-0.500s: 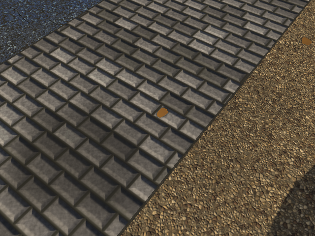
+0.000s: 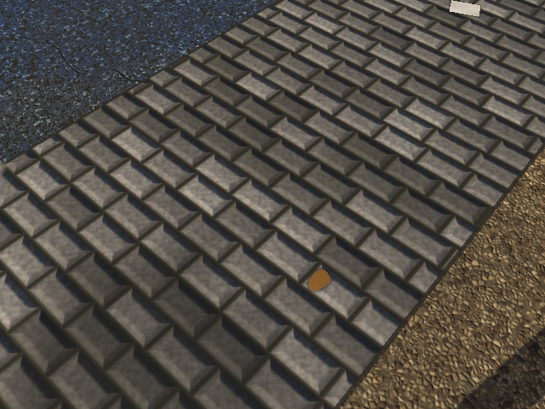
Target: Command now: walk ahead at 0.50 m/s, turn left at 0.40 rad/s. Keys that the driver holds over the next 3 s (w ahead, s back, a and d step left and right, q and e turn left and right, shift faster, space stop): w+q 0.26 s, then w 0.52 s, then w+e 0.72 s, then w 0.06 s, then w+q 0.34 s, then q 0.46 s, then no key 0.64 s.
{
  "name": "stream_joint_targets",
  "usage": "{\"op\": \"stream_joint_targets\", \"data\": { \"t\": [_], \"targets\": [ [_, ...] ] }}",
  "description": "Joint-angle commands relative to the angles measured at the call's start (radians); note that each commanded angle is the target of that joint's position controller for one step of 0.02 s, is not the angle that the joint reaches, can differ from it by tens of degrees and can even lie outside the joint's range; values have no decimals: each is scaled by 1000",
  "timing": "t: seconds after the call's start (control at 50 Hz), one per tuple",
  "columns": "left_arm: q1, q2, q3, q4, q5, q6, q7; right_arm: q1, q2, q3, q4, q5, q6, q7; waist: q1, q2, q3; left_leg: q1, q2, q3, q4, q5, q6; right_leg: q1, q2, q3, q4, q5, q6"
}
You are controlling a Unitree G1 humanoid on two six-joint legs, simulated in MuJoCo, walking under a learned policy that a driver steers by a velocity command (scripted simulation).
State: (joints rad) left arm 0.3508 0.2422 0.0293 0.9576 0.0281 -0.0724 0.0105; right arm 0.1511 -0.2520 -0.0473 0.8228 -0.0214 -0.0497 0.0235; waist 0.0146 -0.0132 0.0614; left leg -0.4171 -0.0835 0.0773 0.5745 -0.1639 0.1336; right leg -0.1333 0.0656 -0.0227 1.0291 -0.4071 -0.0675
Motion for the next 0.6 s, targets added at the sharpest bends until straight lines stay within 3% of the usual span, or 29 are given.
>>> {"op": "stream_joint_targets", "data": {
  "t": [0.02,0.04,0.06,0.12,0.18,0.24,0.36,0.42,0.44,0.46,0.48,0.5,0.52,0.54,0.56,0.6],
  "targets": [
    [-68,140,21,-129,-2,-44,-13,158,-148,-50,7,16,9,0,-52,3,-87,435,357,-581,-323,19,222,-526,-95,95,303,93,9],
    [-79,126,21,-134,3,-35,-15,145,-124,-42,11,14,6,-5,-23,-18,-37,338,310,-506,-338,106,188,-487,-120,90,236,103,20],
    [-67,114,16,-142,14,-16,-16,138,-105,-35,21,18,1,-10,6,-1,-31,270,264,-443,-353,170,162,-435,-138,87,180,107,39],
    [-71,85,7,-160,24,24,-22,176,-145,-44,31,24,-18,-13,17,40,-48,211,210,-366,-372,255,155,-410,-145,52,74,129,84],
    [-203,87,6,-213,22,32,-24,226,-160,-50,34,25,-15,-16,-18,53,-13,211,182,-363,-400,222,132,-485,-154,30,-76,241,120],
    [-310,84,2,-252,15,31,-27,287,-160,-53,38,26,-8,-17,-66,69,-19,284,167,-373,-375,256,94,-525,-141,31,-213,352,132],
    [-446,76,-13,-306,6,13,-38,367,-143,-45,53,8,-8,-33,-122,86,-19,436,199,-386,-309,412,73,-509,-100,9,-411,396,93],
    [-354,110,-2,-289,3,0,-34,315,-167,-47,43,3,-15,-43,-61,102,-31,438,230,-394,-244,546,37,-330,-70,16,-507,319,38],
    [-264,133,10,-260,2,-5,-26,297,-179,-48,42,3,-19,-41,-22,100,-67,435,218,-379,-156,668,22,-215,-42,5,-531,274,17],
    [-128,155,21,-219,4,-15,-15,284,-178,-46,44,6,-22,-35,46,61,-138,403,172,-333,11,689,2,-42,-45,7,-590,297,-10],
    [25,212,36,-203,23,-24,2,285,-135,-32,20,13,-29,-27,104,-13,-261,267,125,-295,254,459,-16,188,-221,192,-601,179,-61],
    [93,316,67,-185,33,-11,3,428,-55,-18,15,46,-26,-24,57,-253,-378,-39,-51,-178,586,-177,-63,438,-473,651,-667,113,-207],
    [41,242,60,-180,3,4,-8,403,-133,-26,34,9,-20,-31,36,-151,-298,-165,-17,-199,681,-333,-53,357,-476,780,-745,31,-214],
    [-44,169,44,-197,-7,5,-13,310,-138,-29,23,-1,-18,-27,19,-46,-148,-187,29,-211,689,-245,-52,214,-432,622,-757,34,-197],
    [-89,124,33,-196,-2,0,-17,245,-121,-22,8,-3,-20,-20,11,1,-87,-175,60,-204,645,-187,-55,119,-381,501,-781,135,-174],
    [-85,98,23,-166,-4,-12,-13,218,-106,-19,-3,-16,-6,-6,-22,-59,-50,-130,100,-181,566,-161,-67,25,-299,339,-816,300,-131]
  ]
}}
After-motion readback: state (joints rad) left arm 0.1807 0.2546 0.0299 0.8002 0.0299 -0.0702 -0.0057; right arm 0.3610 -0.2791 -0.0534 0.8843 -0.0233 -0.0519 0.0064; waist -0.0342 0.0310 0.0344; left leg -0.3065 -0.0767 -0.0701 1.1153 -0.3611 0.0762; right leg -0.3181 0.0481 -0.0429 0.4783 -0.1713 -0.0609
